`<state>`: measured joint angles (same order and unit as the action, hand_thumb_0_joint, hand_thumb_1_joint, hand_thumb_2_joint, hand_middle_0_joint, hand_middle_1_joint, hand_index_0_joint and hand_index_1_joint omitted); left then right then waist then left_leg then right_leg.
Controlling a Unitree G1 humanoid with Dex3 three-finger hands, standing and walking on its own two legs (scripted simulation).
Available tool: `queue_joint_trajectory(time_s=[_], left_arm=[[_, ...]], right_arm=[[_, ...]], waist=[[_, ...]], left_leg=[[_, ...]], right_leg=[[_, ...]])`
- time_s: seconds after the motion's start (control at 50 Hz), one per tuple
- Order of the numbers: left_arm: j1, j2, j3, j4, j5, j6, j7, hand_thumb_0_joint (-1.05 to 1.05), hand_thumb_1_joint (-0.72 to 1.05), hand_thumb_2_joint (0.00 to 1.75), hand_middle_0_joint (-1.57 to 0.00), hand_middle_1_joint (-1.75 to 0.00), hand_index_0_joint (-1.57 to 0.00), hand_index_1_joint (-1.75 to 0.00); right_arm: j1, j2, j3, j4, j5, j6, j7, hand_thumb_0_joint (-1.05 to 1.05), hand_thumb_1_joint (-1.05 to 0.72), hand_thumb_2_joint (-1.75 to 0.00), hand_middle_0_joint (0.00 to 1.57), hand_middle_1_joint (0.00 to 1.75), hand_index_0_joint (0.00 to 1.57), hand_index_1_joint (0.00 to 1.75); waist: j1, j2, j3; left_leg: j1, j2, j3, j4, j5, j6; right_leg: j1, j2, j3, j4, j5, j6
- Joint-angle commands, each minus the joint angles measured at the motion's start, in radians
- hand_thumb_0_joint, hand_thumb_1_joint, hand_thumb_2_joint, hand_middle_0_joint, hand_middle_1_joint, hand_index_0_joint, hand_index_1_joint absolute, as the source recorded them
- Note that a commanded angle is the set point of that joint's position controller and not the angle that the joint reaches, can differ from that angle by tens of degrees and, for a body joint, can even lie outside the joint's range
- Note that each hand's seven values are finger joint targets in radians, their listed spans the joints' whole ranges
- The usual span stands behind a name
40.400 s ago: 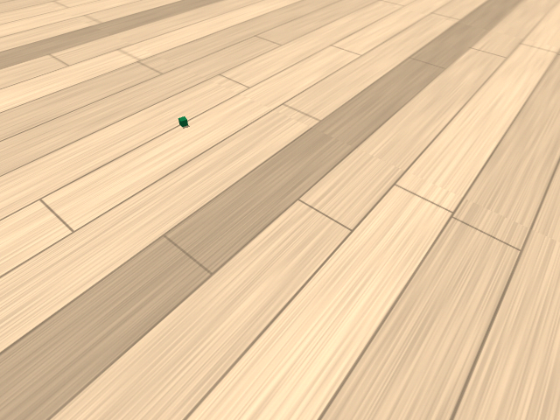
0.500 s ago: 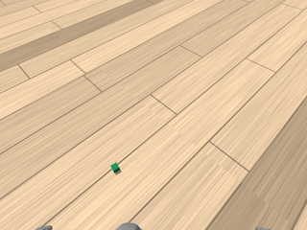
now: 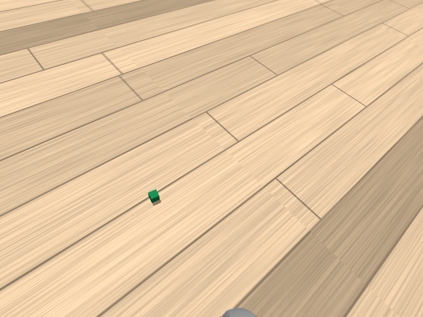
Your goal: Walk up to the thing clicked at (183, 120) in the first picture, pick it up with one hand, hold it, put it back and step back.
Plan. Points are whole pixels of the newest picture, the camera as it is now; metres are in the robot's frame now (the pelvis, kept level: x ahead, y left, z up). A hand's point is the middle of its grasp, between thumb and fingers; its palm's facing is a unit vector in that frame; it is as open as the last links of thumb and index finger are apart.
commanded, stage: step back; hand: left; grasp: from above
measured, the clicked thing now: (153, 196) +0.75 +0.23 -0.75
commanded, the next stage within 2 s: stand in 2.00 s
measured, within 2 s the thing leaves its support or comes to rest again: neither
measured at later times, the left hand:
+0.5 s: hand out of the picture -0.04 +0.24 -0.14, palm faces +0.01 -0.91 -0.42, open 7.4 cm
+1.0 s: hand out of the picture -0.27 +0.20 -0.16, palm faces -0.03 -0.92 -0.40, open 7.4 cm
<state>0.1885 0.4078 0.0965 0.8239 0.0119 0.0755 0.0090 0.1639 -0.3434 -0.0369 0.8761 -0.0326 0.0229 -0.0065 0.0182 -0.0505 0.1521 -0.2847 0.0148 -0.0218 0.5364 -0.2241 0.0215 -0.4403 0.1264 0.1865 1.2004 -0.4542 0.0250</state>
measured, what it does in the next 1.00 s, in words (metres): walks backwards: right foot, then left foot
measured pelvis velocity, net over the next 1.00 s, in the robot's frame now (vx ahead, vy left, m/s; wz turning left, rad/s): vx -0.33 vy -0.06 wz -0.04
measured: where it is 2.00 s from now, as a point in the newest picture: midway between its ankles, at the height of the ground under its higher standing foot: outside the picture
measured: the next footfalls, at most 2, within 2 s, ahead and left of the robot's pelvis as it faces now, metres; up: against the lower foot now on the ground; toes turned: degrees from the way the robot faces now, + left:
right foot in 0.16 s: -0.06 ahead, -0.15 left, +0.00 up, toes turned +0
left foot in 0.52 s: -0.19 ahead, +0.09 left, +0.00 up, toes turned +0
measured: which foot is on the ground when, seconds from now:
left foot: down 0.00-0.20, up 0.22-0.50, down 0.52-0.90, up 0.92-1.00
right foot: up 0.00-0.14, down 0.16-0.56, up 0.58-0.86, down 0.88-1.00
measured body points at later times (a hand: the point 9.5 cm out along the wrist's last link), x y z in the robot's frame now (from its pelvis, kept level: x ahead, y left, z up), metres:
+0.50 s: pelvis -0.18 -0.03 -0.02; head -0.11 -0.04 +0.43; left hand -0.04 +0.29 -0.11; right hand -0.11 -0.35 -0.14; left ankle -0.22 +0.09 -0.72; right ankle -0.10 -0.15 -0.74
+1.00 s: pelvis -0.33 -0.06 -0.01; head -0.31 -0.08 +0.44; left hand -0.27 +0.25 -0.13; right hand -0.22 -0.38 -0.13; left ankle -0.28 +0.08 -0.70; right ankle -0.34 -0.18 -0.74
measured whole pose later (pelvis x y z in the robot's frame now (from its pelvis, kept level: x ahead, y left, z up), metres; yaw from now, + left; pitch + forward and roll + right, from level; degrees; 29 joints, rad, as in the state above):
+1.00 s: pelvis -0.33 -0.06 -0.01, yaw -2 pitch -3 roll +0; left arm 0.23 0.35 0.05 0.93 0.04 0.02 0.00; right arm 0.13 -0.39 -0.05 0.89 -0.02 0.05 0.00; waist 0.04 0.03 0.10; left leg -0.43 -0.02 -0.09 0.89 -0.46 0.00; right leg -0.24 0.03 0.06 0.66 -0.36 -0.02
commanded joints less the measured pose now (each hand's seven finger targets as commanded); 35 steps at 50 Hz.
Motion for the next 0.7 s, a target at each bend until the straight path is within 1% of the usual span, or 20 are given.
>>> queue_joint_trajectory(time_s=[0.0, 0.1, 0.14, 0.16, 0.18, 0.2, 0.22, 0.26, 0.28, 0.36, 0.42, 0.46, 0.5, 0.52, 0.54, 0.56, 0.58, 0.62, 0.64, 0.68], left_arm=[[-0.012, 0.138, 0.030, -0.094, 0.008, -0.042, 0.014, 0.00, 0.90, 0.90, -0.20, -0.30, -0.20, -0.30], [0.080, 0.139, 0.031, -0.029, 0.012, -0.053, 0.007, 0.00, 0.90, 0.90, -0.20, -0.30, -0.20, -0.30], [0.170, 0.156, 0.040, 0.018, 0.022, -0.056, 0.004, 0.00, 0.90, 0.90, -0.20, -0.30, -0.20, -0.30], [0.147, 0.212, 0.054, 0.008, 0.034, -0.060, 0.001, 0.00, 0.90, 0.90, -0.20, -0.30, -0.20, -0.30], [0.101, 0.297, 0.076, -0.028, 0.031, -0.056, -0.004, 0.00, 0.90, 0.90, -0.20, -0.30, -0.20, -0.30], [0.001, 0.377, 0.086, -0.070, 0.039, -0.055, -0.002, 0.00, 0.90, 0.90, -0.20, -0.30, -0.20, -0.30], [-0.063, 0.336, 0.076, -0.095, 0.034, -0.059, 0.005, 0.00, 0.90, 0.90, -0.20, -0.30, -0.20, -0.30], [-0.139, 0.233, 0.051, -0.116, 0.028, -0.064, 0.011, 0.00, 0.90, 0.90, -0.20, -0.30, -0.20, -0.30], [-0.158, 0.211, 0.054, -0.112, 0.030, -0.061, 0.014, 0.00, 0.90, 0.90, -0.20, -0.30, -0.20, -0.30], [-0.047, 0.189, 0.049, -0.112, 0.040, -0.051, 0.019, 0.00, 0.90, 0.90, -0.20, -0.30, -0.20, -0.30], [-0.035, 0.197, 0.052, -0.120, 0.038, -0.042, 0.028, 0.00, 0.90, 0.90, -0.20, -0.30, -0.20, -0.30], [-0.042, 0.197, 0.047, -0.124, 0.024, -0.030, 0.026, 0.00, 0.90, 0.90, -0.20, -0.30, -0.20, -0.30], [-0.038, 0.183, 0.028, -0.135, 0.012, -0.013, 0.016, 0.00, 0.90, 0.90, -0.20, -0.30, -0.20, -0.30], [-0.032, 0.149, 0.018, -0.140, 0.008, -0.010, 0.012, 0.00, 0.90, 0.90, -0.20, -0.30, -0.20, -0.30], [-0.098, 0.150, 0.020, -0.163, -0.001, -0.016, 0.018, 0.00, 0.90, 0.90, -0.20, -0.30, -0.20, -0.30], [-0.181, 0.184, 0.038, -0.165, 0.015, -0.015, 0.029, 0.00, 0.90, 0.90, -0.20, -0.30, -0.20, -0.30], [-0.156, 0.204, 0.042, -0.145, 0.018, -0.012, 0.027, 0.00, 0.90, 0.90, -0.20, -0.30, -0.20, -0.30], [-0.061, 0.172, 0.035, -0.096, -0.006, -0.011, 0.017, 0.00, 0.90, 0.90, -0.20, -0.30, -0.20, -0.30], [-0.028, 0.171, 0.033, -0.089, -0.006, -0.012, 0.016, 0.00, 0.90, 0.90, -0.20, -0.30, -0.20, -0.30], [-0.044, 0.163, 0.035, -0.084, 0.004, -0.015, 0.014, 0.00, 0.90, 0.90, -0.20, -0.30, -0.20, -0.30]], right_arm=[[0.036, -0.269, -0.083, -0.086, 0.009, -0.021, -0.029, 0.00, -0.90, -0.90, 0.20, 0.30, 0.20, 0.30], [-0.039, -0.306, -0.091, -0.117, 0.007, 0.005, -0.020, 0.00, -0.90, -0.90, 0.20, 0.30, 0.20, 0.30], [-0.084, -0.292, -0.083, -0.127, 0.022, 0.017, -0.014, 0.00, -0.90, -0.90, 0.20, 0.30, 0.20, 0.30], [-0.074, -0.257, -0.076, -0.134, 0.027, 0.018, -0.012, 0.00, -0.90, -0.90, 0.20, 0.30, 0.20, 0.30], [-0.103, -0.209, -0.064, -0.157, 0.030, 0.013, -0.018, 0.00, -0.90, -0.90, 0.20, 0.30, 0.20, 0.30], [-0.098, -0.242, -0.081, -0.145, 0.022, 0.020, -0.034, 0.00, -0.90, -0.90, 0.20, 0.30, 0.20, 0.30], [-0.076, -0.281, -0.093, -0.125, 0.027, 0.021, -0.030, 0.00, -0.90, -0.90, 0.20, 0.30, 0.20, 0.30], [-0.007, -0.265, -0.080, -0.077, 0.033, 0.019, -0.019, 0.00, -0.90, -0.90, 0.20, 0.30, 0.20, 0.30], [0.020, -0.237, -0.071, -0.069, 0.035, 0.015, -0.021, 0.00, -0.90, -0.90, 0.20, 0.30, 0.20, 0.30], [0.022, -0.219, -0.050, -0.079, 0.028, -0.003, -0.029, 0.00, -0.90, -0.90, 0.20, 0.30, 0.20, 0.30], [0.039, -0.204, -0.050, -0.087, 0.015, -0.012, -0.031, 0.00, -0.90, -0.90, 0.20, 0.30, 0.20, 0.30], [0.094, -0.205, -0.058, -0.062, 0.007, -0.018, -0.029, 0.00, -0.90, -0.90, 0.20, 0.30, 0.20, 0.30], [0.132, -0.227, -0.074, -0.036, -0.001, -0.016, -0.028, 0.00, -0.90, -0.90, 0.20, 0.30, 0.20, 0.30], [0.127, -0.295, -0.092, -0.040, -0.019, -0.015, -0.028, 0.00, -0.90, -0.90, 0.20, 0.30, 0.20, 0.30], [0.062, -0.398, -0.107, -0.067, -0.015, -0.010, -0.016, 0.00, -0.90, -0.90, 0.20, 0.30, 0.20, 0.30], [0.043, -0.440, -0.117, -0.083, -0.019, -0.013, -0.018, 0.00, -0.90, -0.90, 0.20, 0.30, 0.20, 0.30], [-0.021, -0.398, -0.110, -0.091, -0.018, -0.021, -0.028, 0.00, -0.90, -0.90, 0.20, 0.30, 0.20, 0.30], [-0.075, -0.294, -0.072, -0.105, -0.024, -0.024, -0.033, 0.00, -0.90, -0.90, 0.20, 0.30, 0.20, 0.30], [-0.069, -0.274, -0.069, -0.106, -0.017, -0.023, -0.036, 0.00, -0.90, -0.90, 0.20, 0.30, 0.20, 0.30], [-0.026, -0.262, -0.067, -0.095, -0.007, -0.021, -0.029, 0.00, -0.90, -0.90, 0.20, 0.30, 0.20, 0.30]], waist=[[-0.061, 0.212, -0.211], [-0.024, 0.256, -0.241], [0.021, 0.213, -0.250], [0.007, 0.074, -0.227], [0.030, -0.182, -0.165], [0.051, -0.285, -0.109], [0.012, -0.238, -0.050], [-0.041, -0.074, -0.049], [-0.055, -0.087, -0.067], [0.020, -0.120, -0.129], [0.029, -0.180, -0.196], [0.010, -0.164, -0.246], [-0.005, -0.090, -0.252], [0.001, 0.083, -0.254], [-0.018, 0.296, -0.216], [-0.079, 0.328, -0.175], [-0.040, 0.276, -0.129], [0.025, 0.178, -0.148], [0.036, 0.141, -0.157], [0.006, 0.163, -0.140]], left_leg=[[0.348, 0.228, -0.184, -0.053, 0.456, 0.228], [0.176, 0.218, -0.172, 0.001, 0.325, 0.181], [0.033, 0.181, -0.147, 0.033, 0.173, 0.112], [-0.108, 0.095, -0.129, 0.124, 0.019, 0.057], [-0.254, -0.088, -0.052, 0.289, -0.265, -0.004], [-0.160, -0.092, -0.087, 0.548, -0.405, -0.037], [-0.092, -0.062, -0.154, 0.647, -0.365, -0.025], [-0.118, -0.129, -0.152, 0.678, -0.236, -0.020], [-0.155, -0.150, -0.139, 0.676, -0.215, -0.024], [-0.209, -0.119, -0.079, 0.467, -0.271, -0.051], [-0.167, -0.043, -0.046, 0.226, -0.312, -0.044], [-0.067, -0.034, -0.005, -0.018, -0.169, -0.026], [0.091, -0.025, -0.020, -0.187, 0.078, -0.004], [0.179, 0.141, -0.247, -0.189, 0.158, 0.049], [0.139, 0.330, -0.447, -0.200, 0.306, 0.185], [-0.061, 0.420, -0.564, -0.238, 0.273, 0.298], [-0.115, 0.413, -0.491, -0.227, 0.290, 0.296], [0.024, 0.235, -0.224, -0.116, 0.516, 0.206], [0.068, 0.203, -0.172, -0.085, 0.530, 0.176], [0.105, 0.192, -0.176, -0.070, 0.517, 0.176]], right_leg=[[-0.092, -0.055, -0.041, -0.223, -0.059, 0.032], [0.171, -0.105, -0.153, -0.649, 0.073, -0.008], [0.307, -0.105, -0.161, -0.777, 0.235, -0.048], [0.328, -0.208, 0.029, -0.793, 0.209, -0.086], [0.236, -0.383, 0.262, -0.888, 0.139, -0.194], [-0.022, -0.551, 0.421, -0.958, 0.106, -0.333], [-0.151, -0.550, 0.406, -0.985, 0.090, -0.320], [-0.039, -0.368, 0.096, -0.867, 0.272, -0.223], [0.020, -0.323, 0.016, -0.828, 0.341, -0.190], [0.268, -0.317, 0.000, -0.758, 0.440, -0.202], [0.402, -0.385, 0.036, -0.697, 0.583, -0.220], [0.421, -0.360, 0.009, -0.597, 0.642, -0.195], [0.277, -0.294, -0.030, -0.532, 0.513, -0.127], [0.081, -0.214, -0.086, -0.427, 0.272, -0.076], [-0.056, -0.062, -0.192, -0.265, -0.115, -0.039], [0.012, -0.083, -0.052, -0.072, -0.211, -0.025], [0.041, -0.092, 0.002, 0.021, -0.172, -0.031], [-0.031, -0.029, 0.013, 0.102, -0.076, -0.040], [-0.070, -0.019, 0.003, 0.097, -0.043, -0.039], [-0.060, -0.030, -0.027, 0.025, -0.052, -0.016]])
